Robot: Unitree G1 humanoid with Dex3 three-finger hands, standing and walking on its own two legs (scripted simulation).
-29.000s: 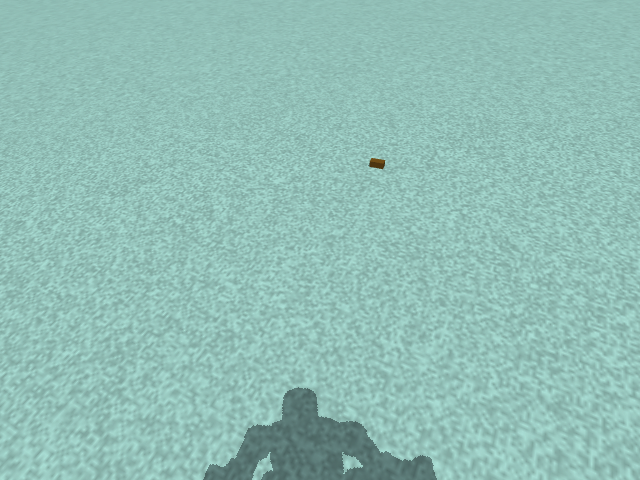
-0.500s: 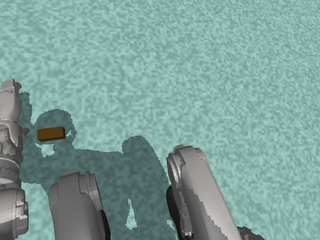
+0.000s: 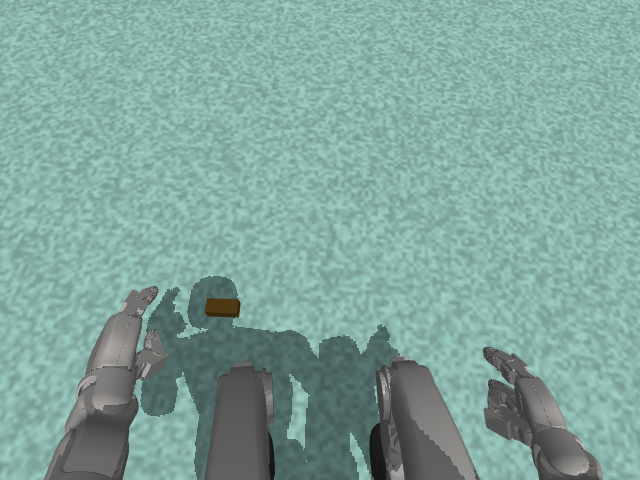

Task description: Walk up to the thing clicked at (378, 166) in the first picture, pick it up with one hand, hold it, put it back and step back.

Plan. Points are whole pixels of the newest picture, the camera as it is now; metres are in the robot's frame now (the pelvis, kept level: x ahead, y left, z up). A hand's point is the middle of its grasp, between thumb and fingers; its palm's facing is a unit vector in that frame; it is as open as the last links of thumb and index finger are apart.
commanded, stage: home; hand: left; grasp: from above
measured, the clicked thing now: (223, 307) +0.49 +0.22 -0.50
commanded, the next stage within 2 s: none
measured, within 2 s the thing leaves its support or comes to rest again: neither
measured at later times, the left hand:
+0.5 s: hand (95, 378) +0.25 +0.20 +0.12, palm faces +0.12 -0.97 -0.21, open 7.4 cm
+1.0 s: hand (77, 402) +0.23 +0.19 +0.15, palm faces +0.13 -0.97 -0.20, open 7.4 cm
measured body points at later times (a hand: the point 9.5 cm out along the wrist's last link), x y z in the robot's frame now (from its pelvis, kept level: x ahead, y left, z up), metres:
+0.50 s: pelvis +0.07 +0.00 +0.17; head +0.11 +0.02 +0.62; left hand +0.24 +0.25 +0.13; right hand +0.22 -0.23 +0.10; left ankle +0.09 +0.13 -0.48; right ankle +0.08 -0.14 -0.48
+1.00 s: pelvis +0.08 +0.00 +0.20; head +0.09 +0.01 +0.65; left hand +0.22 +0.24 +0.17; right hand +0.27 -0.23 +0.14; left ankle +0.09 +0.13 -0.48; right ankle +0.08 -0.14 -0.48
